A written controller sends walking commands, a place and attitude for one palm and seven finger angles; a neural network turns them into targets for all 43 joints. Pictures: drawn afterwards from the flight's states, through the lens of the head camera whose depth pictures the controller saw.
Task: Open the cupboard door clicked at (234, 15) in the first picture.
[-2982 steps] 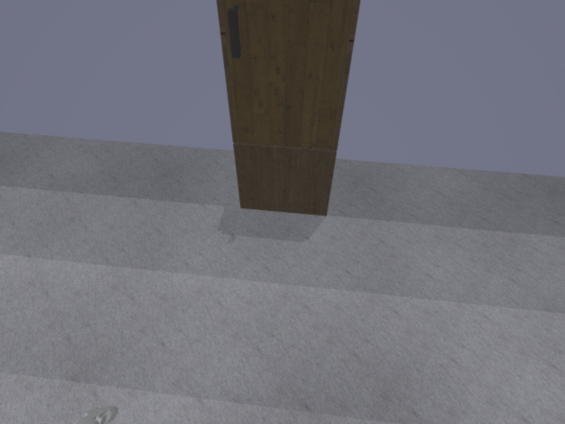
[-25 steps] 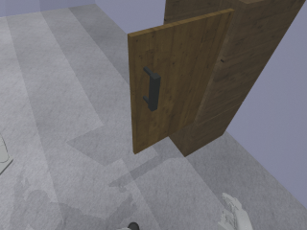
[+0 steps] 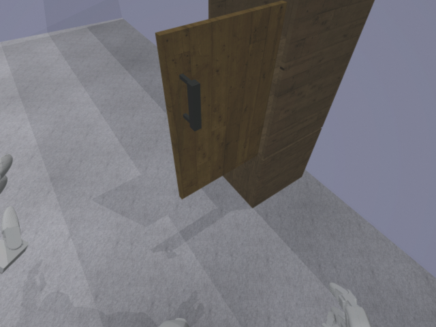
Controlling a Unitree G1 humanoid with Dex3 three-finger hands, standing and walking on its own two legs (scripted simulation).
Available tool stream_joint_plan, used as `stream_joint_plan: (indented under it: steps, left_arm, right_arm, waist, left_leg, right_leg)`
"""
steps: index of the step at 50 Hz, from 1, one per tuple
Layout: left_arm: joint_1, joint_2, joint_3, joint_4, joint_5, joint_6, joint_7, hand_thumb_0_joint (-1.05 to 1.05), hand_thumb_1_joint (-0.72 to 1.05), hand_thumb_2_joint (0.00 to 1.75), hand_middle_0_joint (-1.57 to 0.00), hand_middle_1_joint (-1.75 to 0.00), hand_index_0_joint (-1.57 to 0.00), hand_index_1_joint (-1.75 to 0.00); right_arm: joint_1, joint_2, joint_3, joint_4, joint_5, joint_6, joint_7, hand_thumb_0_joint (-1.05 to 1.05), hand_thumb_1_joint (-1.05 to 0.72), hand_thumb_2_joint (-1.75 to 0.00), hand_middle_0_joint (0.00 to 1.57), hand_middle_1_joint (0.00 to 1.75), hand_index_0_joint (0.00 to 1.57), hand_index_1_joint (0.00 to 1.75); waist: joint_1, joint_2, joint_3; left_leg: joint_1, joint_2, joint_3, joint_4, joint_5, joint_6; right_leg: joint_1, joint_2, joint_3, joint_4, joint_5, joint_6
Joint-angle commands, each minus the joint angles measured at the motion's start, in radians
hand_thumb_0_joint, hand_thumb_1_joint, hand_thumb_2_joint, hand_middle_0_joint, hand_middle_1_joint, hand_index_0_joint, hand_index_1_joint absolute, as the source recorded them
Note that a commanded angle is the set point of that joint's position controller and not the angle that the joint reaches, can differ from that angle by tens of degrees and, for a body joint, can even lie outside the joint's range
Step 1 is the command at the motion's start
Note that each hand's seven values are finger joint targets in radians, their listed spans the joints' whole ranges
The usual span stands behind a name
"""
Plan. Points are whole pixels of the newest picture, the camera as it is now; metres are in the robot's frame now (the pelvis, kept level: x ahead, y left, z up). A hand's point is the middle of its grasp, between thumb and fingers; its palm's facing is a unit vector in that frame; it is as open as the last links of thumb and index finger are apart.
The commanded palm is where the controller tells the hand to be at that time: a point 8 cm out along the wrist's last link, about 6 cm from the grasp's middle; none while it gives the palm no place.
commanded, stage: stop stepping back and stand still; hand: left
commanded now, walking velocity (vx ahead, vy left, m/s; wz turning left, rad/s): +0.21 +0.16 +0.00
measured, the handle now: (189, 102) +0.61 +0.11 +0.08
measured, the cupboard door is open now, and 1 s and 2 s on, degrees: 92 92 92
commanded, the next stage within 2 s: let the arm hang, fingers relaxed in 0.48 s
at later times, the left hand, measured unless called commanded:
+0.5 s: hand out of the picture +0.15 +0.29 +0.17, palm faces +0.51 -0.72 -0.47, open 7.4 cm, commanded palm +0.09 +0.32 +0.18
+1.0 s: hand out of the picture +0.00 +0.19 -0.16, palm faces +0.12 -0.97 -0.22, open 7.0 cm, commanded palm none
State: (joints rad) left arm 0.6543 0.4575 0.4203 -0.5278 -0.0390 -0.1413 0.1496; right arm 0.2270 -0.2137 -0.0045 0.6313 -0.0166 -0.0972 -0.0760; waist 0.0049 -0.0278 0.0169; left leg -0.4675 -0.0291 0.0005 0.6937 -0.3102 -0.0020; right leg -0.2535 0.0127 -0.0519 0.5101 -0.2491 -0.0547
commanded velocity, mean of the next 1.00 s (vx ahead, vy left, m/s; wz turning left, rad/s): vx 0.06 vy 0.01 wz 0.00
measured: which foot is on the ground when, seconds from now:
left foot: up 0.00-0.24, down 0.26-1.00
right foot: down 0.00-0.58, up 0.60-0.80, down 0.82-1.00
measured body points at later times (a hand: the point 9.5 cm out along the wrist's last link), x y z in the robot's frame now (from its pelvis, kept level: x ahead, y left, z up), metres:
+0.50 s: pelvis -0.03 +0.01 -0.01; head -0.05 +0.00 +0.44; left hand +0.11 +0.33 +0.19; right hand +0.12 -0.21 -0.10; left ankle -0.06 +0.15 -0.73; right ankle +0.02 -0.08 -0.74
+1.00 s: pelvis -0.04 +0.00 +0.00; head -0.01 +0.00 +0.45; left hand -0.01 +0.24 -0.15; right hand +0.01 -0.25 -0.15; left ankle -0.05 +0.14 -0.74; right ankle -0.02 -0.10 -0.74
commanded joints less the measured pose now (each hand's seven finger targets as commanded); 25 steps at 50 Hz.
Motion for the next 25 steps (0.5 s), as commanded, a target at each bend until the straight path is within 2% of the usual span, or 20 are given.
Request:
stream_joint_plan:
  steps: [1,3,5,8,10,11,12,13,14,15,16,17,18,19,20,22,23,24,25]
  left_arm:
    - [-0.254,0.168,0.111,-0.129,0.017,-0.092,0.020,0.00,0.90,0.90,-0.20,-0.30,-0.20,-0.30]
    - [-0.273,0.149,0.079,-0.075,0.020,-0.095,0.017,0.00,0.90,0.90,-0.20,-0.30,-0.20,-0.30]
    - [-0.228,0.129,0.069,-0.014,0.033,-0.105,0.021,0.00,0.90,0.90,-0.20,-0.30,-0.20,-0.30]
    - [-0.203,0.133,0.076,-0.045,0.038,-0.115,0.032,0.00,0.90,0.90,-0.20,-0.30,-0.20,-0.30]
    - [-0.185,0.134,0.095,-0.086,0.036,-0.120,0.038,0.00,0.90,0.90,-0.20,-0.30,-0.20,-0.30]
    - [-0.182,0.135,0.100,-0.123,0.029,-0.128,0.039,0.00,0.90,0.90,-0.20,-0.30,-0.20,-0.30]
    - [-0.172,0.141,0.113,-0.144,0.026,-0.140,0.040,0.00,0.90,0.90,-0.20,-0.30,-0.20,-0.30]
    - [-0.147,0.149,0.122,-0.148,0.023,-0.144,0.040,0.00,0.90,0.90,-0.20,-0.30,-0.20,-0.30]
    - [-0.136,0.155,0.140,-0.159,0.022,-0.140,0.040,0.00,0.90,0.90,-0.20,-0.30,-0.20,-0.30]
    - [-0.128,0.156,0.136,-0.155,0.017,-0.142,0.030,0.00,0.90,0.90,-0.20,-0.30,-0.20,-0.30]
    - [-0.134,0.157,0.145,-0.137,0.025,-0.134,0.030,0.00,0.90,0.90,-0.20,-0.30,-0.20,-0.30]
    - [-0.159,0.146,0.135,-0.129,0.029,-0.132,0.030,0.00,0.90,0.90,-0.20,-0.30,-0.20,-0.30]
    - [-0.190,0.158,0.138,-0.132,0.032,-0.134,0.029,0.00,0.90,0.90,-0.20,-0.30,-0.20,-0.30]
    - [-0.193,0.140,0.121,-0.106,0.031,-0.134,0.028,0.00,0.90,0.90,-0.20,-0.30,-0.20,-0.30]
    - [-0.174,0.134,0.122,-0.068,0.025,-0.134,0.025,0.00,0.90,0.90,-0.20,-0.30,-0.20,-0.30]
    - [-0.206,0.132,0.107,-0.052,0.020,-0.132,0.018,0.00,0.90,0.90,-0.20,-0.30,-0.20,-0.30]
    - [-0.213,0.134,0.106,-0.044,0.020,-0.126,0.019,0.00,0.90,0.90,-0.20,-0.30,-0.20,-0.30]
    - [-0.223,0.125,0.096,-0.041,0.022,-0.123,0.018,0.00,0.90,0.90,-0.20,-0.30,-0.20,-0.30]
    - [-0.234,0.117,0.088,-0.048,0.023,-0.121,0.018,0.00,0.90,0.90,-0.20,-0.30,-0.20,-0.30]
  right_arm:
    - [-0.073,-0.109,-0.039,-0.106,0.002,-0.069,-0.011,0.00,-0.90,-0.90,0.20,0.30,0.20,0.30]
    - [-0.091,-0.119,-0.045,-0.101,0.007,-0.071,-0.024,0.00,-0.90,-0.90,0.20,0.30,0.20,0.30]
    - [-0.092,-0.118,-0.042,-0.094,0.003,-0.086,-0.037,0.00,-0.90,-0.90,0.20,0.30,0.20,0.30]
    - [-0.076,-0.114,-0.046,-0.097,0.004,-0.108,-0.040,0.00,-0.90,-0.90,0.20,0.30,0.20,0.30]
    - [-0.046,-0.110,-0.039,-0.110,-0.001,-0.110,-0.035,0.00,-0.90,-0.90,0.20,0.30,0.20,0.30]
    - [-0.042,-0.123,-0.044,-0.124,-0.002,-0.112,-0.033,0.00,-0.90,-0.90,0.20,0.30,0.20,0.30]
    - [-0.047,-0.137,-0.047,-0.139,-0.003,-0.110,-0.030,0.00,-0.90,-0.90,0.20,0.30,0.20,0.30]
    - [-0.052,-0.144,-0.053,-0.142,0.006,-0.105,-0.028,0.00,-0.90,-0.90,0.20,0.30,0.20,0.30]
    - [-0.057,-0.139,-0.052,-0.153,0.012,-0.101,-0.020,0.00,-0.90,-0.90,0.20,0.30,0.20,0.30]
    - [-0.065,-0.134,-0.048,-0.138,0.018,-0.097,-0.014,0.00,-0.90,-0.90,0.20,0.30,0.20,0.30]
    - [-0.077,-0.126,-0.040,-0.131,0.016,-0.097,-0.017,0.00,-0.90,-0.90,0.20,0.30,0.20,0.30]
    - [-0.083,-0.124,-0.036,-0.132,0.017,-0.098,-0.018,0.00,-0.90,-0.90,0.20,0.30,0.20,0.30]
    - [-0.082,-0.126,-0.039,-0.131,0.019,-0.103,-0.019,0.00,-0.90,-0.90,0.20,0.30,0.20,0.30]
    - [-0.082,-0.127,-0.040,-0.129,0.015,-0.106,-0.019,0.00,-0.90,-0.90,0.20,0.30,0.20,0.30]
    - [-0.069,-0.127,-0.044,-0.124,0.016,-0.105,-0.017,0.00,-0.90,-0.90,0.20,0.30,0.20,0.30]
    - [-0.060,-0.116,-0.047,-0.114,0.016,-0.100,-0.009,0.00,-0.90,-0.90,0.20,0.30,0.20,0.30]
    - [-0.061,-0.111,-0.047,-0.108,0.017,-0.099,-0.007,0.00,-0.90,-0.90,0.20,0.30,0.20,0.30]
    - [-0.061,-0.104,-0.043,-0.102,0.017,-0.097,-0.003,0.00,-0.90,-0.90,0.20,0.30,0.20,0.30]
    - [-0.058,-0.104,-0.039,-0.099,0.016,-0.093,-0.001,0.00,-0.90,-0.90,0.20,0.30,0.20,0.30]
  waist:
    - [-0.050,-0.112,-0.062]
    - [-0.040,-0.060,-0.035]
    - [-0.013,-0.030,-0.010]
    - [0.004,-0.115,-0.025]
    - [-0.012,-0.093,-0.069]
    - [-0.017,-0.012,-0.083]
    - [-0.013,0.106,-0.081]
    - [-0.008,0.205,-0.102]
    - [0.000,0.192,-0.122]
    - [-0.004,0.201,-0.102]
    - [-0.006,0.212,-0.024]
    - [-0.010,0.196,0.025]
    - [-0.012,0.163,0.041]
    - [-0.015,0.104,0.053]
    - [-0.016,0.040,0.027]
    - [-0.020,-0.101,-0.005]
    - [-0.017,-0.136,-0.011]
    - [-0.015,-0.136,-0.028]
    - [-0.019,-0.134,-0.046]
  left_leg:
    - [0.017,0.056,-0.028,0.389,0.017,-0.024]
    - [0.051,0.059,0.013,0.265,0.038,-0.018]
    - [0.074,0.046,0.051,0.121,-0.022,0.009]
    - [0.139,0.043,0.074,-0.136,-0.123,0.041]
    - [0.230,0.027,0.087,-0.308,-0.086,0.055]
    - [0.253,0.058,0.044,-0.375,-0.073,0.067]
    - [0.261,0.131,-0.067,-0.416,-0.032,0.095]
    - [0.294,0.209,-0.168,-0.392,0.047,0.112]
    - [0.284,0.245,-0.182,-0.372,0.151,0.115]
    - [0.194,0.241,-0.158,-0.404,0.027,0.109]
    - [0.094,0.226,-0.130,-0.429,-0.073,0.105]
    - [0.037,0.214,-0.107,-0.424,-0.129,0.098]
    - [0.027,0.190,-0.078,-0.394,-0.141,0.088]
    - [0.020,0.158,-0.055,-0.338,-0.104,0.077]
    - [0.040,0.119,-0.014,-0.267,-0.079,0.063]
    - [0.080,0.040,0.049,-0.077,-0.118,0.036]
    - [0.083,0.029,0.056,0.021,-0.113,0.031]
    - [0.100,0.038,0.047,0.047,-0.127,0.033]
    - [0.141,0.050,0.034,-0.001,-0.115,0.037]
  right_leg:
    - [-0.180,-0.320,0.358,-0.388,-0.434,-0.061]
    - [-0.172,-0.273,0.276,-0.368,-0.393,-0.036]
    - [-0.127,-0.267,0.252,-0.353,-0.341,-0.038]
    - [-0.028,-0.276,0.257,-0.321,-0.346,-0.046]
    - [0.018,-0.212,0.213,-0.239,-0.302,-0.022]
    - [0.042,-0.168,0.177,-0.152,-0.227,-0.001]
    - [0.032,-0.096,0.129,-0.040,-0.124,0.025]
    - [-0.012,-0.049,0.055,0.079,-0.016,0.044]
    - [-0.006,-0.028,-0.001,0.126,0.015,0.057]
    - [0.019,-0.023,-0.007,0.087,-0.094,0.067]
    - [0.051,-0.025,-0.008,0.071,-0.087,0.061]
    - [0.073,-0.028,-0.001,0.054,-0.073,0.056]
    - [0.079,-0.033,0.020,0.022,-0.063,0.050]
    - [0.073,-0.046,0.073,-0.016,-0.037,0.037]
    - [0.068,-0.074,0.143,-0.051,-0.033,0.018]
    - [0.002,-0.183,0.320,-0.198,-0.214,-0.034]
    - [-0.011,-0.241,0.390,-0.256,-0.256,-0.068]
    - [-0.008,-0.270,0.393,-0.270,-0.242,-0.084]
    - [-0.016,-0.264,0.342,-0.250,-0.214,-0.078]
